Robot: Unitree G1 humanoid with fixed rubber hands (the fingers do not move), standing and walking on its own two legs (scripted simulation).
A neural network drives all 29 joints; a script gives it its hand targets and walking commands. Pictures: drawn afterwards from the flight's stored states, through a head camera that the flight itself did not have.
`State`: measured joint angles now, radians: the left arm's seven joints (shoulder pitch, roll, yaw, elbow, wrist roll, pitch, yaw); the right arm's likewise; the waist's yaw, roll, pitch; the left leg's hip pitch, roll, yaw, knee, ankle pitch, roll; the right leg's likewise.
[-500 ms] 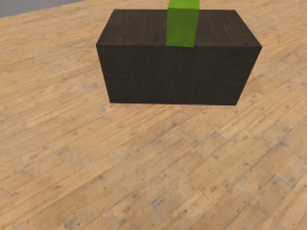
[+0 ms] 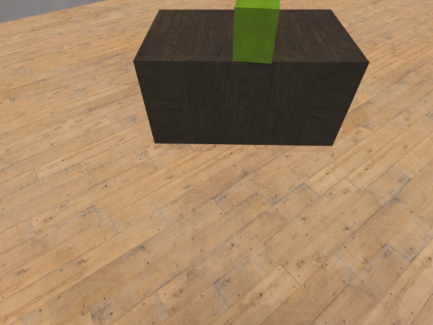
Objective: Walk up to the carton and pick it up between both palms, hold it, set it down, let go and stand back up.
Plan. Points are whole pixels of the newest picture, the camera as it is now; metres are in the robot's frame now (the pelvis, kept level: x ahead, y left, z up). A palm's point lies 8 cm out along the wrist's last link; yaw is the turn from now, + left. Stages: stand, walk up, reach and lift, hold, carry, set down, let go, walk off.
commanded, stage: stand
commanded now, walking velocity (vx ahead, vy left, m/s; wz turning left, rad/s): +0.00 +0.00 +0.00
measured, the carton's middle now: (255, 28) +1.45 -0.13 -0.06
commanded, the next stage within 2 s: none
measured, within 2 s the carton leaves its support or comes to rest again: neither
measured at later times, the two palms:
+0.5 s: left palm out of the picture -0.01 +0.20 -0.15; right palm out of the picture -0.03 -0.22 -0.15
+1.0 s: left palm out of the picture +0.00 +0.20 -0.15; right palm out of the picture -0.01 -0.22 -0.15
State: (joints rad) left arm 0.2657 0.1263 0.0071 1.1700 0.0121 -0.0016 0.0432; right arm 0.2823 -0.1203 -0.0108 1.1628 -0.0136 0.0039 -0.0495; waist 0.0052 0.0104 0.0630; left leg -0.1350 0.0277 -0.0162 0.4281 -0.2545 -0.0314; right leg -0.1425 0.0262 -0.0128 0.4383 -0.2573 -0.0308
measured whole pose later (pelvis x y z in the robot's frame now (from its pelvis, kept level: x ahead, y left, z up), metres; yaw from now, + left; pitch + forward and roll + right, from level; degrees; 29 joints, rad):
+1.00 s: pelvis +0.03 -0.02 +0.00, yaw +0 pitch -1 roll +0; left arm 0.30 0.13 0.00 1.15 0.01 -0.03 0.04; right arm 0.30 -0.12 -0.01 1.17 -0.01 0.00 -0.06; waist 0.00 0.02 0.06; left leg -0.12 0.07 -0.02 0.44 -0.30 -0.07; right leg -0.12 0.07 -0.02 0.42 -0.29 -0.06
